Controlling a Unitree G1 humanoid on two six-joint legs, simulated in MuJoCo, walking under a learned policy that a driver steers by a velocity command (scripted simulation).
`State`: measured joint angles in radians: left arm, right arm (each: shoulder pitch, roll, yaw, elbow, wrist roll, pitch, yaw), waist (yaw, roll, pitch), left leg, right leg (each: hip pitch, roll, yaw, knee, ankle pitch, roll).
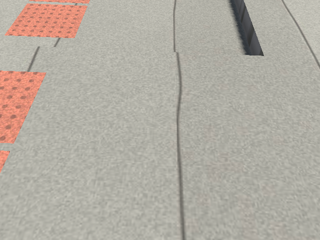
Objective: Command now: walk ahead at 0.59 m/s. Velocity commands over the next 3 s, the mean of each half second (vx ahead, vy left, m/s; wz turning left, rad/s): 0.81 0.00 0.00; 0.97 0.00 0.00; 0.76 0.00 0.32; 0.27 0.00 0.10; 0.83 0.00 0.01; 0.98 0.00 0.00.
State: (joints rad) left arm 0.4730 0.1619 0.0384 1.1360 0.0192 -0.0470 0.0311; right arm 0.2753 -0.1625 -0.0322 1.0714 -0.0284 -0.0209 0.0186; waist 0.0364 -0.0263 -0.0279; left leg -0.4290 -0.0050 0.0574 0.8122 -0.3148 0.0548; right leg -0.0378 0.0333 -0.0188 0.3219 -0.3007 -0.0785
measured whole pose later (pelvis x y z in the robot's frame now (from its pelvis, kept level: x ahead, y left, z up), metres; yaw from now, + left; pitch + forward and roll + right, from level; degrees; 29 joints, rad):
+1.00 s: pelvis +0.76 +0.07 -0.01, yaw +1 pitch +1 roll -2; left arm 0.53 0.20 0.04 1.06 0.00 -0.14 -0.02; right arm 0.00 -0.22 -0.01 0.78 -0.03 -0.08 0.06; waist 0.07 0.02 0.03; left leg -0.77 0.14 0.05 0.71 0.13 0.08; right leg 0.17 0.11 -0.07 0.11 -0.29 -0.08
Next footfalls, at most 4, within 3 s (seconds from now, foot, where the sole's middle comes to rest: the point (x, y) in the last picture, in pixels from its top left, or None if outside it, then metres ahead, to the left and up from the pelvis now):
0.18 left None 0.19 0.16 -0.78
0.66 right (165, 216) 0.66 0.01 -0.78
1.12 left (137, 134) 1.12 0.17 -0.78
1.52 right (155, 89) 1.50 0.09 -0.78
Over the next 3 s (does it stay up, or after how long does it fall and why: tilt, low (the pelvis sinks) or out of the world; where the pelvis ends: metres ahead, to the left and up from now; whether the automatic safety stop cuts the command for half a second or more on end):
stays up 2.02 0.21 -0.11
